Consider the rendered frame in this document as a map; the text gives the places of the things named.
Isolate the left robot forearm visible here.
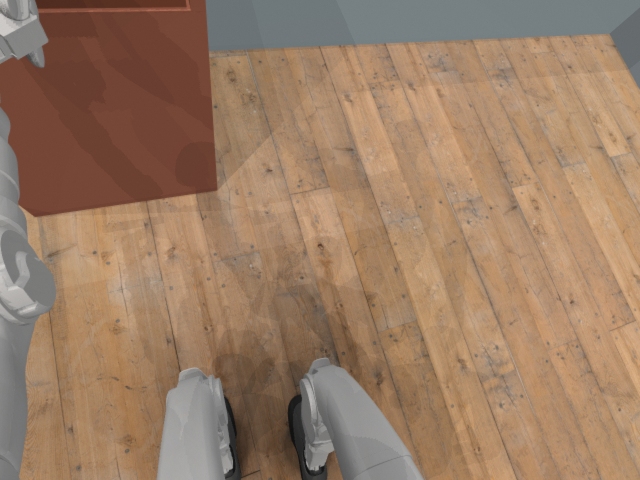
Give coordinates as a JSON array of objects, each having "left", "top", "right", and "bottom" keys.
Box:
[{"left": 0, "top": 107, "right": 28, "bottom": 242}]

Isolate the cabinet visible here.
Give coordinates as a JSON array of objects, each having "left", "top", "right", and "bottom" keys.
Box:
[{"left": 0, "top": 0, "right": 218, "bottom": 217}]

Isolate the right robot foot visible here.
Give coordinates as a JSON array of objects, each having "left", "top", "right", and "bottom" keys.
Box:
[{"left": 288, "top": 394, "right": 328, "bottom": 480}]

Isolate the robot left hand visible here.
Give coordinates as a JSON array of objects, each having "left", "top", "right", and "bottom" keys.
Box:
[{"left": 0, "top": 0, "right": 48, "bottom": 68}]

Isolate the robot left upper arm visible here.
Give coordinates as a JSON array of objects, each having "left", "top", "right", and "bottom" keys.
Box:
[{"left": 0, "top": 227, "right": 56, "bottom": 480}]

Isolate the robot right shin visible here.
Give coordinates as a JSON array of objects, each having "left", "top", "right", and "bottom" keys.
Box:
[{"left": 301, "top": 358, "right": 348, "bottom": 470}]

